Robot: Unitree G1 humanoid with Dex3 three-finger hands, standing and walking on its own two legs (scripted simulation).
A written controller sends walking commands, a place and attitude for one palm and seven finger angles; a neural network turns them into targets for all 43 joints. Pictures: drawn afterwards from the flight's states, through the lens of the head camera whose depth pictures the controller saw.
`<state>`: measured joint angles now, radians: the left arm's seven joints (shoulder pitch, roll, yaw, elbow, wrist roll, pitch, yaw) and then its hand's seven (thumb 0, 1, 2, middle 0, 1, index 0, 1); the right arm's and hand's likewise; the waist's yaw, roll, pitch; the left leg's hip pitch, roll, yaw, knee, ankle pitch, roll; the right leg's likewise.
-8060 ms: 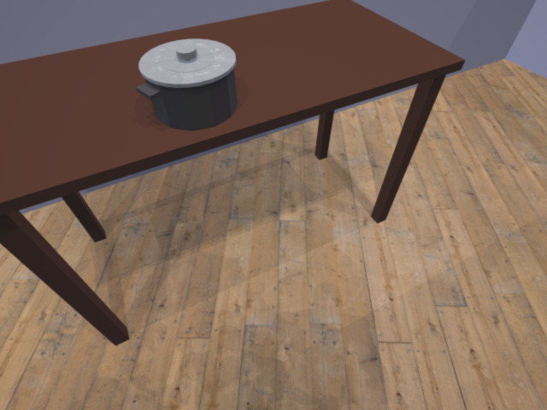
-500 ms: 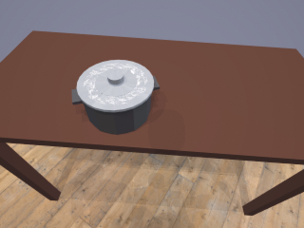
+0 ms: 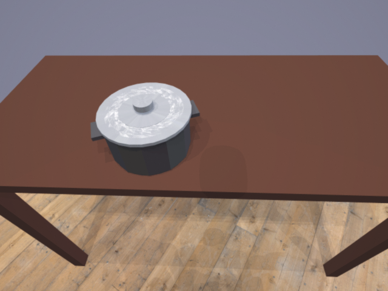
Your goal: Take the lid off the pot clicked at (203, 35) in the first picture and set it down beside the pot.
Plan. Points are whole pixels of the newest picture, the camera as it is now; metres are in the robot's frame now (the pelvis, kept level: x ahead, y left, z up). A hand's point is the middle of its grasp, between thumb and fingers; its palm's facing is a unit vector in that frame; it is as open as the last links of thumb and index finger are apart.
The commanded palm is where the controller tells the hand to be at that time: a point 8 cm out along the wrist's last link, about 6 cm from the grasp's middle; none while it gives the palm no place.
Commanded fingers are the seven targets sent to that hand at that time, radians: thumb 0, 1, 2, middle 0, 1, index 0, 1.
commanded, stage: look again from close up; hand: left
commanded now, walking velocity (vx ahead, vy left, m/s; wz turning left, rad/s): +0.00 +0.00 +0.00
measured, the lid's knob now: (143, 103) +0.46 +0.14 +0.16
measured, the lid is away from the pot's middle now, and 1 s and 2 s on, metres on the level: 0.00 0.00 0.00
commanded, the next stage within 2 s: lift the closed hand beside the body in 0.60 s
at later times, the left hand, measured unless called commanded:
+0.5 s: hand out of the picture -0.01 +0.19 -0.17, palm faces +0.00 -0.97 -0.23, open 7.4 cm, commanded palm none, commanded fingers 0.00 0.90 0.90 -0.20 -0.30 -0.20 -0.30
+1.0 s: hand (105, 286) +0.14 +0.19 -0.03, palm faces +0.18 -0.96 -0.23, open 5.6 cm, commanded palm +0.08 +0.24 +0.00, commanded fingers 0.00 0.90 0.90 -0.90 -1.07 -0.90 -1.07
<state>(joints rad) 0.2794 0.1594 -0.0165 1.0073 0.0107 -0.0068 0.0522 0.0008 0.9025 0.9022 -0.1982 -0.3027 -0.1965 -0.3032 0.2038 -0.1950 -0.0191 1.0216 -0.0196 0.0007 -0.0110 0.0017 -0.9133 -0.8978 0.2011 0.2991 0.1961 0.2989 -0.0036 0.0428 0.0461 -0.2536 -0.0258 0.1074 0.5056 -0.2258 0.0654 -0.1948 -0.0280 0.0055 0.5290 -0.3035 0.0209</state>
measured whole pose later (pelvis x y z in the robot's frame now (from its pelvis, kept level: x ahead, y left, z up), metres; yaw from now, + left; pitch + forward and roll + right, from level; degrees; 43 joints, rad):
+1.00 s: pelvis -0.01 +0.00 +0.00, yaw +1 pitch -3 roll +0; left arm 0.54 0.18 0.04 0.11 -0.02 -0.04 0.08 0.00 0.91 0.90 -0.50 -0.64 -0.50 -0.64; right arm 0.17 -0.21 -0.03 0.67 0.05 -0.16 -0.01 0.01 -0.91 -0.90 0.20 0.30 0.20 0.30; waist -0.02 0.00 -0.04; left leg -0.21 -0.03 0.09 0.47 -0.20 0.06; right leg -0.15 -0.02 -0.01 0.48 -0.28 0.02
